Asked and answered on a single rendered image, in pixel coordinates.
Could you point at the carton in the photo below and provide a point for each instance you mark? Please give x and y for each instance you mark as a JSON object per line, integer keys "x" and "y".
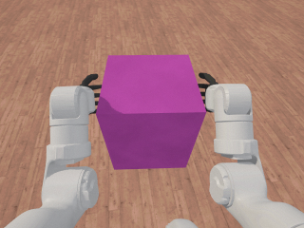
{"x": 150, "y": 110}

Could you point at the robot right hand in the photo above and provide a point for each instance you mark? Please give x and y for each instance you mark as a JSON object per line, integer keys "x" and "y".
{"x": 211, "y": 82}

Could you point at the left robot upper arm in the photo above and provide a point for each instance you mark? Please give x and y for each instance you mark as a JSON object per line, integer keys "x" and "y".
{"x": 67, "y": 193}

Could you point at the right robot upper arm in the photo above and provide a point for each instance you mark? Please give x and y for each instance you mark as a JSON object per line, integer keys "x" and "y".
{"x": 241, "y": 188}

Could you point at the robot left hand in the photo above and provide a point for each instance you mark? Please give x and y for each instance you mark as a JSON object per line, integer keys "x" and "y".
{"x": 86, "y": 81}

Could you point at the left robot forearm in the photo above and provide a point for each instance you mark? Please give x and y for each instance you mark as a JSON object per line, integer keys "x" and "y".
{"x": 69, "y": 109}

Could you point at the right robot thigh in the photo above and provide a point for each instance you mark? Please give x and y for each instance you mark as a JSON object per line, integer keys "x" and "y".
{"x": 181, "y": 223}

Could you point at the right robot forearm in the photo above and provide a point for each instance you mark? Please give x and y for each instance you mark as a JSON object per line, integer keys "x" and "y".
{"x": 233, "y": 115}

